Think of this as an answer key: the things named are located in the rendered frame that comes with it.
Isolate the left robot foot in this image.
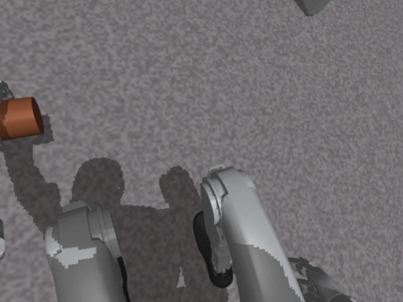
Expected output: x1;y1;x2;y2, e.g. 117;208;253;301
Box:
117;257;130;302

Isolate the left robot hand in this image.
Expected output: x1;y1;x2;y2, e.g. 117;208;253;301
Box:
0;80;15;151

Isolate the right robot foot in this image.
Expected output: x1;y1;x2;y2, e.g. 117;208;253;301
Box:
193;211;233;288

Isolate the right robot hand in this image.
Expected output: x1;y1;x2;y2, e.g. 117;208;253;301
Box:
287;257;345;302

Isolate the can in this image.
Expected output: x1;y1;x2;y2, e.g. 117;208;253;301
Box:
0;97;44;141

